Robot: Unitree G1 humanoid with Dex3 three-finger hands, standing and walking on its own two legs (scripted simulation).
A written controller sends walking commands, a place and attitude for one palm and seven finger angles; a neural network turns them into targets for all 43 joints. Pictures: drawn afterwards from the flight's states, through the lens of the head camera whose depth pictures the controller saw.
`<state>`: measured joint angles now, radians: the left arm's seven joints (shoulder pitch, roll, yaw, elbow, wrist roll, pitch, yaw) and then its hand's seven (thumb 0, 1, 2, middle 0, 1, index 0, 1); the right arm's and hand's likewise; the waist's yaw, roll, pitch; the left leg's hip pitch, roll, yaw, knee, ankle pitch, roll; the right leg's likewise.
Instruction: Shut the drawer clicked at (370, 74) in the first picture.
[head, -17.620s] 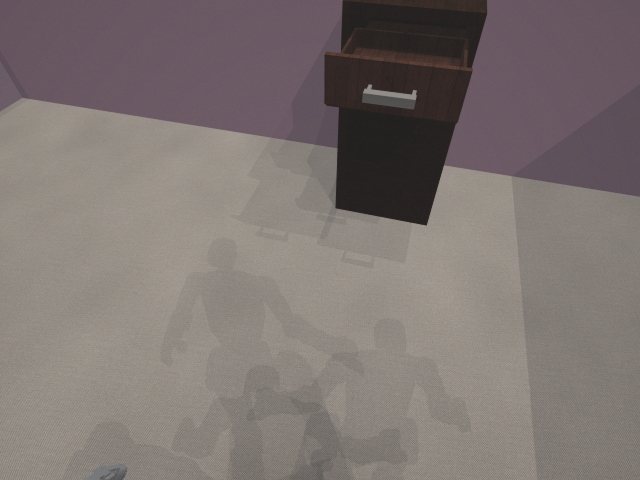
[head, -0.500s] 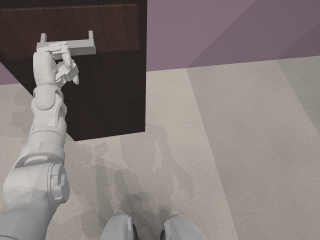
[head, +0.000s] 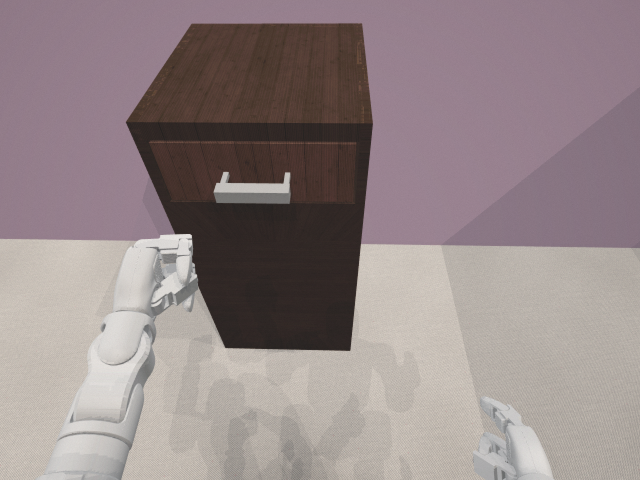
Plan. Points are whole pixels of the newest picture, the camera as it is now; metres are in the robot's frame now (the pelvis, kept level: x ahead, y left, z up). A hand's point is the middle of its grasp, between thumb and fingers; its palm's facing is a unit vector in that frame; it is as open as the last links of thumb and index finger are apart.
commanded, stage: draw the hand back to the body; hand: left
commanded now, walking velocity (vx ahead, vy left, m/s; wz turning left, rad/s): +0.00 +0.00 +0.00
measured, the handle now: (254, 185) +0.61 +0.16 +0.00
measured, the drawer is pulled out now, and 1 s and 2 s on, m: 0.00 0.00 0.00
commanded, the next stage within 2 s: step back with the hand held close in 0.74 s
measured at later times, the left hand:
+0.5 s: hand (58, 360) +0.19 +0.23 +0.17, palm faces +0.35 -0.87 -0.35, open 3.2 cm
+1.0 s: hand (6, 375) +0.17 +0.25 +0.19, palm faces +0.40 -0.81 -0.43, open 3.2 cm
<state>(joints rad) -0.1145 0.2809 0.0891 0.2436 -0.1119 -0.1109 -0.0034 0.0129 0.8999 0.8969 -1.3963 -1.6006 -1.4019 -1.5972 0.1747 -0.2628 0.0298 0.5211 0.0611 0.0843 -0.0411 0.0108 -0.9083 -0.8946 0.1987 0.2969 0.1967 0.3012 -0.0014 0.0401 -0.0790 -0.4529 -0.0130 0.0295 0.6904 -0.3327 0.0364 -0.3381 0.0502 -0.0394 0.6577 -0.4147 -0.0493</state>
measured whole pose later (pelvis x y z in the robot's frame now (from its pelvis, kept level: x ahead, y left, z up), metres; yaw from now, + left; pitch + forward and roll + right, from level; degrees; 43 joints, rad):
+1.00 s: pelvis -0.02 +0.01 +0.02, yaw +1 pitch -3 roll -1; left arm 0.55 0.35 0.34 -0.47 -0.07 -0.17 0.09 0.01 0.89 0.90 -1.40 -1.60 -1.41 -1.60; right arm 0.17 -0.24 0.03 0.57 0.01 -0.01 -0.05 0.01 -0.90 -0.89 0.20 0.30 0.20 0.30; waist 0.03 0.07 0.01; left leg -0.20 -0.02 0.01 0.45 -0.20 0.04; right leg -0.06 0.05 -0.05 0.37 -0.26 -0.04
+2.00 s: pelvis -0.11 +0.05 +0.01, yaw +2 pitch +2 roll -4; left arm 0.60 0.45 0.41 -0.62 -0.03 -0.25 0.15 0.01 0.89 0.90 -1.40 -1.60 -1.41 -1.60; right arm 0.19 -0.19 -0.01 0.59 -0.02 -0.05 -0.07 0.02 -0.90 -0.89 0.20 0.30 0.20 0.30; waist -0.02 0.00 0.03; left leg -0.44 -0.02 -0.02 0.53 -0.13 0.08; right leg -0.40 0.09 0.03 0.84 -0.42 0.01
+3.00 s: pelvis -0.25 +0.03 +0.01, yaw +1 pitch -1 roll +0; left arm 0.59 0.38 0.38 -0.57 -0.02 -0.21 0.16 0.01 0.89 0.90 -1.40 -1.60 -1.41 -1.60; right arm 0.25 -0.15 0.04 0.63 -0.01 -0.14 -0.06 0.02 -0.90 -0.89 0.20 0.30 0.20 0.30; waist -0.02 -0.04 0.00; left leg -0.32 -0.04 0.00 0.51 -0.18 0.03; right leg -0.23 0.02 -0.01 0.60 -0.42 -0.01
